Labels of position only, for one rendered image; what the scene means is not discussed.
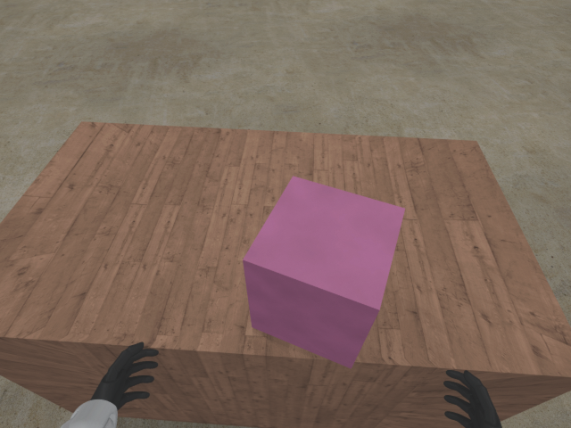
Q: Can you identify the pedestal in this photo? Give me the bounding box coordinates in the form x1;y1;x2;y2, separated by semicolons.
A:
0;121;571;428

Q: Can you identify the right robot hand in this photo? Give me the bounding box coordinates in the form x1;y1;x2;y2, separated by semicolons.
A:
443;370;502;428

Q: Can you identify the left robot hand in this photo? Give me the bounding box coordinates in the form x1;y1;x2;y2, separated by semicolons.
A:
91;342;159;410

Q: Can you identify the left robot forearm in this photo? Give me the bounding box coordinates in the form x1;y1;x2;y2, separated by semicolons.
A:
61;399;118;428

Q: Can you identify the carton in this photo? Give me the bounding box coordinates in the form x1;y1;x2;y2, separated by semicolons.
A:
243;176;405;369

